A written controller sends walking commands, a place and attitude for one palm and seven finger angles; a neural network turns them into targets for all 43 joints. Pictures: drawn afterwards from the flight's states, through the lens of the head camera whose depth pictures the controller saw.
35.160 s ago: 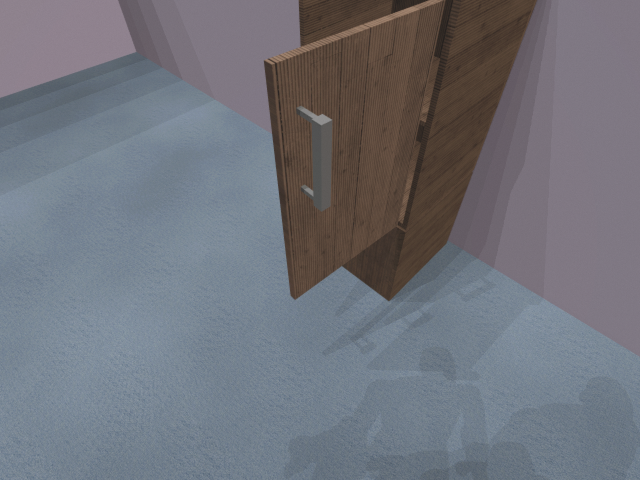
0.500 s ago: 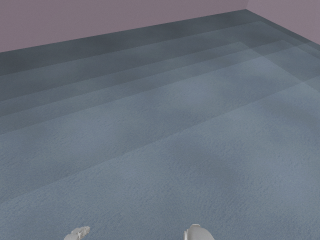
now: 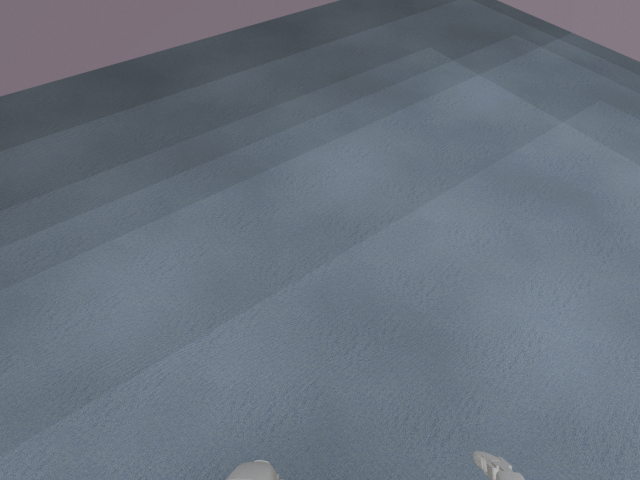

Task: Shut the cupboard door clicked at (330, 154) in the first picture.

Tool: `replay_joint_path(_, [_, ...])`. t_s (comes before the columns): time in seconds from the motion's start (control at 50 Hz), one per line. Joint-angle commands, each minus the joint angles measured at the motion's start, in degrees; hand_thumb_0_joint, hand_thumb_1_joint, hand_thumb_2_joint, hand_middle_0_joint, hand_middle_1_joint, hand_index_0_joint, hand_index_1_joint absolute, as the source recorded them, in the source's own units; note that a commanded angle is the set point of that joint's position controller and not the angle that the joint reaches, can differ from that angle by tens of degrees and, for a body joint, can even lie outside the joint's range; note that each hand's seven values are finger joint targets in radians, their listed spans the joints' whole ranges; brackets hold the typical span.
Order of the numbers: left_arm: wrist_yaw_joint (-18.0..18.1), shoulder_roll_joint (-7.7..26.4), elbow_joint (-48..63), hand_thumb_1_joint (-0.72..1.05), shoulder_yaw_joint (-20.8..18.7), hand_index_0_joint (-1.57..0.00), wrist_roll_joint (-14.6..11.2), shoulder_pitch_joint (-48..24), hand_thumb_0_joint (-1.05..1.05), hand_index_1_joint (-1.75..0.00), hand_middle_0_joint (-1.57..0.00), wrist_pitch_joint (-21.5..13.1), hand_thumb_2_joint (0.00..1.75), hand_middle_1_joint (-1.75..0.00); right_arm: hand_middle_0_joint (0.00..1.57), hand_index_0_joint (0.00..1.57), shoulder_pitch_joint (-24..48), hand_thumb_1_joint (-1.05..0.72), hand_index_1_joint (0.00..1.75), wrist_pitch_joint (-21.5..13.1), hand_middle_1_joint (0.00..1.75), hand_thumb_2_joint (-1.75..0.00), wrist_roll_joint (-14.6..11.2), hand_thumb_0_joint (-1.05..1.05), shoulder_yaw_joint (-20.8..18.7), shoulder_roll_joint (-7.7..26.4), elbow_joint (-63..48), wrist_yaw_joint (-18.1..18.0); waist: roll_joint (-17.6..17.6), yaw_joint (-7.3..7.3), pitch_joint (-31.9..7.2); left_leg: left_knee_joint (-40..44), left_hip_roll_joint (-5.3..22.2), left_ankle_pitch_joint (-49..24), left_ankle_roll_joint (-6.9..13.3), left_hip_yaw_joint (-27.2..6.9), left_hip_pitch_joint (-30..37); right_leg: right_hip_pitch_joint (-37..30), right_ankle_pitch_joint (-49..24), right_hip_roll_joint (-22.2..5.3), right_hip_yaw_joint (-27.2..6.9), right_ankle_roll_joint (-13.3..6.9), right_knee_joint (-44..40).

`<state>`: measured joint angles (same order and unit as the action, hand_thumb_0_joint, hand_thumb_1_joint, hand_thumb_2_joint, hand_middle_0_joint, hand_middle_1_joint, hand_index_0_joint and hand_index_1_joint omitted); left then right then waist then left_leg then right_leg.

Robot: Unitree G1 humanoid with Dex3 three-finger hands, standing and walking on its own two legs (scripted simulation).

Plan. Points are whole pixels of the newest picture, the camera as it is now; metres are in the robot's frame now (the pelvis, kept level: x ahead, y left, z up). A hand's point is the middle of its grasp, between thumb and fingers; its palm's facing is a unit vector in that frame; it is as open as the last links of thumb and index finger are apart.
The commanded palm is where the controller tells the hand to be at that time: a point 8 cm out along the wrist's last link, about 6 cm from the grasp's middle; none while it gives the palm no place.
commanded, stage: turn to face it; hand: left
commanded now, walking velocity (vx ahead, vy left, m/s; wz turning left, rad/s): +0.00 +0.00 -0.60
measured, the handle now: out of the picture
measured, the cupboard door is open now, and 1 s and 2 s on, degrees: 48 48 48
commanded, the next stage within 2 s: none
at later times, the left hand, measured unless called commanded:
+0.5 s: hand (216, 425) +0.20 +0.18 -0.16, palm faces -0.32 -0.90 -0.30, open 7.4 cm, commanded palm none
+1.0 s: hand (239, 396) +0.25 +0.16 -0.17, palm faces -0.56 -0.81 -0.19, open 7.4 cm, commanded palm none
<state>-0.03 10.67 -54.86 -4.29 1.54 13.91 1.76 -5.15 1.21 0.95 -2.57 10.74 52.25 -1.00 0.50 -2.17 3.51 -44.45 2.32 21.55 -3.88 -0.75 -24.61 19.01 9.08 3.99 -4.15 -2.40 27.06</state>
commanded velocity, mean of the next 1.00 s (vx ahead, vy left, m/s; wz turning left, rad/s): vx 0.00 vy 0.00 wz -0.60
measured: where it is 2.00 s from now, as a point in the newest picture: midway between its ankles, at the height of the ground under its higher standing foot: outside the picture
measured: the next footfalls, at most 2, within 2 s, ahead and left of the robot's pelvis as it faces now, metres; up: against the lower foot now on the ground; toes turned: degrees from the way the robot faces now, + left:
left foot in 0.06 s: +0.07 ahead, +0.14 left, +0.00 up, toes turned -2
right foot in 0.46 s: +0.02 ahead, -0.12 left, +0.00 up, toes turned -24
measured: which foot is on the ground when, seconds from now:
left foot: up 0.00-0.04, down 0.06-0.46, up 0.48-0.84, down 0.86-1.00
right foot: down 0.00-0.06, up 0.08-0.44, down 0.46-0.86, up 0.88-1.00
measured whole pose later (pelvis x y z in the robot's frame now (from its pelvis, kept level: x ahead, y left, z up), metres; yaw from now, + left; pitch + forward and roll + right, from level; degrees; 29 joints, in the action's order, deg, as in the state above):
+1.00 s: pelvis +0.06 +0.03 +0.00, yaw -37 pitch +0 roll -2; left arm -1.8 15.3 -50.8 -5.3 1.4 10.6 5.1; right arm -11.5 0.4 2.0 -0.3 11.0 49.4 -1.4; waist 2.6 -0.8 4.3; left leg -30.5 4.6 15.5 0.6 6.7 -15.4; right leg 28.1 25.9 1.2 -1.3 2.5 63.9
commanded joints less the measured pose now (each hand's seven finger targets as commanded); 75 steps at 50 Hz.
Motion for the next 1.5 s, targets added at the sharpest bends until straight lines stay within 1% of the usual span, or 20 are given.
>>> replay_joint_path(0.0, [0.42, 10.97, 5.99, 0.9, -2.84, -0.2, -0.41, -1.99, 0.0, -0.3, -0.2, -0.71, 0.9, -0.3, 0.2, 0.2, -8.07, -0.9, 0.3, -1.36, 0.3, -0.9, -0.74, 0.0, -1.46, 5.77, -2.05, -1.06, 7.55, 3.79, -7.94, 17.52, -1.47, -6.92, 0.71, 1.59, 17.02, 2.53, -7.31, -11.52, -16.0, -3.8, -3.84])
replay_joint_path(0.04, [-0.21, 6.05, 8.05, 0.9, -1.89, -0.2, -1.45, -1.08, 0.0, -0.3, -0.2, -0.39, 0.9, -0.3, 0.2, 0.2, -9.32, -0.9, 0.3, -2.13, 0.3, -0.9, 0.39, 0.0, -2.82, 14.06, -3.32, -1.48, -14.8, 4.45, -7.67, 28.73, 18.95, -11.58, 7.54, -18.35, 25.99, 17.11, 16.72, 0.72, -3.35, 2.23, 12.86])
replay_joint_path(0.06, [-0.39, 7.71, 8.95, 0.9, -2.0, -0.2, -0.74, -3.3, 0.0, -0.3, -0.2, -0.24, 0.9, -0.3, 0.2, 0.2, -9.71, -0.9, 0.3, -1.61, 0.3, -0.9, 0.7, 0.0, -3.1, 15.7, -3.93, -1.68, -13.96, 5.41, -5.48, 30.24, 26.09, -17.51, 12.86, -20.89, 21.08, 16.92, 25.75, -0.92, 1.52, 3.68, 26.74])
replay_joint_path(0.16, [-1.56, 7.79, 7.43, 0.9, -2.51, -0.2, -0.29, 0.27, 0.0, -0.3, -0.2, 1.21, 0.9, -0.3, 0.2, 0.2, -2.99, -0.9, 0.3, -1.88, 0.3, -0.9, 1.0, 0.0, -1.37, 10.89, -6.66, -1.92, -10.52, 0.96, -4.6, 24.2, 16.24, -37.74, 10.96, -1.16, 18.74, 15.21, 16.39, -4.95, 3.03, 5.95, 40.67])
replay_joint_path(0.32, [-2.31, 6.57, 10.25, 0.9, -1.26, -0.2, -0.28, -5.77, 0.0, -0.3, -0.2, 1.14, 0.9, -0.3, 0.2, 0.2, -9.36, -0.9, 0.3, -1.31, 0.3, -0.9, 0.91, 0.0, -2.78, 13.34, -3.88, -0.91, -13.33, 4.45, -4.25, 20.82, 17.37, -37.17, 10.34, 5.12, 20.96, 6.65, 14.49, -5.16, 9.71, 4.83, 20.11])
replay_joint_path(0.4, [-2.17, 8.35, 8.95, 0.9, -1.6, -0.2, -0.3, -1.12, 0.0, -0.3, -0.2, 0.47, 0.9, -0.3, 0.2, 0.2, -7.21, -0.9, 0.3, -1.1, 0.3, -0.9, 0.54, 0.0, -3.25, 15.04, -4.03, -0.53, -10.63, 1.22, -5.83, 12.1, 16.55, -33.06, 6.5, 8.5, 15.73, -6.48, 4.61, -4.18, 11.05, 2.62, 4.25])
replay_joint_path(0.42, [-1.79, 11.32, 7.64, 0.9, -2.19, -0.2, -0.09, 3.36, 0.0, -0.3, -0.2, -0.05, 0.9, -0.3, 0.2, 0.2, -6.54, -0.9, 0.3, -1.04, 0.3, -0.9, 0.04, 0.0, -3.24, 13.89, -4.53, -0.15, -4.87, -1.1, -7.69, 4.43, 13.98, -25.7, 3.62, 10.86, 9.81, -14.91, -4.73, -7.55, 6.53, 0.92, -1.88])
replay_joint_path(0.44, [-0.88, 18.1, 6.82, 0.9, -3.38, -0.2, 0.5, 6.85, 0.0, -0.3, -0.2, -0.79, 0.9, -0.3, 0.2, 0.2, -5.15, -0.9, 0.3, -0.91, 0.3, -0.9, -0.38, 0.0, -1.96, 8.75, -6.82, 0.06, 14.47, -3.12, -8.19, -9.23, 5.11, 4.72, -0.08, 14.03, -5.19, -23.65, -22.7, -22.15, -13.79, -4.67, -6.31])
replay_joint_path(0.5, [0.89, 17.17, 7.65, 0.9, -3.41, -0.2, -0.35, 3.35, 0.0, -0.3, -0.2, -0.53, 0.9, -0.3, 0.2, 0.2, -2.27, -0.9, 0.3, 0.16, 0.3, -0.9, -0.27, 0.0, -1.26, 8.63, -7.71, -0.74, 13.87, -1.74, -4.91, -24.82, 4.12, 10.58, -0.05, -0.05, -14.89, -17.42, -22.82, -23.6, -17.07, -10.73, -7.46])
replay_joint_path(0.58, [0.85, 13.75, 9.64, 0.9, -1.88, -0.2, -0.55, -2.62, 0.0, -0.3, -0.2, -0.84, 0.9, -0.3, 0.2, 0.2, -5.28, -0.9, 0.3, 0.45, 0.3, -0.9, -0.1, 0.0, -1.36, 8.67, -4.92, -0.03, 8.24, 1.74, -7.02, -18.77, 3.45, 1.21, -1.73, 1.53, -7.08, -12.3, -23.07, -17.27, -8.29, -7.8, -5.51])
replay_joint_path(0.78, [0.27, 14.87, 9.4, 0.9, -2.56, -0.2, -0.27, -5.0, 0.0, -0.3, -0.2, 0.16, 0.9, -0.3, 0.2, 0.2, -8.86, -0.9, 0.3, -0.59, 0.3, -0.9, -0.78, 0.0, -1.32, 7.69, -4.6, -0.47, 8.81, 3.73, -5.56, 11.28, -1.19, -5.03, -0.56, 3.28, 10.01, -1.9, -11.15, -14.19, -15.15, -5.39, -2.31])
replay_joint_path(0.8, [0.22, 13.22, 9.77, 0.9, -2.27, -0.2, -0.63, -5.82, 0.0, -0.3, -0.2, 0.41, 0.9, -0.3, 0.2, 0.2, -11.59, -0.9, 0.3, -1.11, 0.3, -0.9, -0.67, 0.0, -1.5, 8.91, -3.81, -0.69, 6.09, 5.14, -6.45, 18.91, 0.3, -9.75, -0.17, 2.53, 17.26, 2.71, -6.2, -11.45, -13.14, -2.79, 0.68])
replay_joint_path(0.84, [-0.38, 7.94, 11.55, 0.9, -1.18, -0.2, -1.31, -3.89, 0.0, -0.3, -0.2, 0.94, 0.9, -0.3, 0.2, 0.2, -14.07, -0.9, 0.3, -1.67, 0.3, -0.9, 0.62, 0.0, -3.04, 18.22, -4.57, -1.18, -20.4, 5.42, -6.95, 30.31, 24.0, -11.81, 9.31, -21.86, 21.41, 14.71, 26.85, 0.62, 1.6, 3.72, 24.47])
replay_joint_path(0.96, [-2.11, 8.33, 9.08, 0.9, -2.18, -0.2, -0.25, -2.84, 0.0, -0.3, -0.2, 1.92, 0.9, -0.3, 0.2, 0.2, -6.49, -0.9, 0.3, -1.93, 0.3, -0.9, 0.96, 0.0, -1.26, 11.84, -6.61, -1.76, -11.7, 1.8, -4.06, 26.43, 15.88, -26.38, 9.64, -1.44, 16.36, 13.33, 15.53, -5.32, 2.95, 5.74, 41.06])
replay_joint_path(1.2, [-2.04, 7.87, 8.83, 0.9, -1.47, -0.2, -0.43, -1.39, 0.0, -0.3, -0.2, 0.85, 0.9, -0.3, 0.2, 0.2, -8.67, -0.9, 0.3, -1.0, 0.3, -0.9, 0.45, 0.0, -3.26, 14.88, -3.5, -0.46, -9.99, 1.54, -6.08, 14.39, 17.84, -24.89, 6.8, 8.48, 13.69, -7.36, 5.41, -4.46, 10.49, 2.65, 3.19])
replay_joint_path(1.22, [-1.63, 10.95, 7.69, 0.9, -2.16, -0.2, -0.09, 2.32, 0.0, -0.3, -0.2, 0.42, 0.9, -0.3, 0.2, 0.2, -7.88, -0.9, 0.3, -0.86, 0.3, -0.9, -0.02, 0.0, -3.26, 13.44, -4.0, -0.13, -3.95, -0.41, -7.07, 6.94, 14.99, -17.04, 3.8, 10.68, 7.57, -14.73, -1.31, -8.22, 5.17, 1.0, -3.49])
replay_joint_path(1.24, [-0.8, 17.38, 7.02, 0.9, -3.28, -0.2, 0.49, 4.91, 0.0, -0.3, -0.2, -0.55, 0.9, -0.3, 0.2, 0.2, -6.2, -0.9, 0.3, -0.64, 0.3, -0.9, -0.3, 0.0, -2.01, 8.24, -6.48, 0.04, 17.09, -2.28, -6.06, -6.31, 5.63, 9.91, -0.09, 13.94, -6.38, -20.79, -16.07, -22.44, -15.23, -4.25, -9.78])
replay_joint_path(1.26, [-0.09, 19.86, 6.41, 0.9, -3.38, -0.2, -0.44, 6.81, 0.0, -0.3, -0.2, -0.3, 0.9, -0.3, 0.2, 0.2, -3.31, -0.9, 0.3, 0.2, 0.3, -0.9, -0.06, 0.0, -1.45, 9.04, -7.85, -0.3, 17.45, -3.7, -5.39, -17.33, 2.74, 16.58, -0.19, 6.75, -10.04, -16.45, -24.57, -27.44, -20.89, -9.2, -9.32])
replay_joint_path(1.36, [0.83, 12.59, 9.18, 0.9, -1.82, -0.2, -0.64, -3.59, 0.0, -0.3, -0.2, -0.88, 0.9, -0.3, 0.2, 0.2, -5.38, -0.9, 0.3, 0.42, 0.3, -0.9, 0.14, 0.0, -1.77, 9.16, -4.75, 0.1, 9.55, 2.37, -4.39, -21.05, 4.29, -0.37, -1.37, 0.91, -10.29, -12.07, -17.46, -17.34, -9.13, -7.4, -7.8])
replay_joint_path(1.48, [0.61, 14.02, 7.68, 0.9, -2.07, -0.2, -0.32, 0.04, 0.0, -0.3, -0.2, -0.98, 0.9, -0.3, 0.2, 0.2, -3.26, -0.9, 0.3, 0.44, 0.3, -0.9, -0.13, 0.0, -1.45, 7.52, -5.32, -0.02, 6.69, 0.69, -6.35, -9.36, 1.19, 0.66, -1.92, 2.29, -6.47, -14.27, -21.37, -16.57, -12.14, -8.8, -6.03])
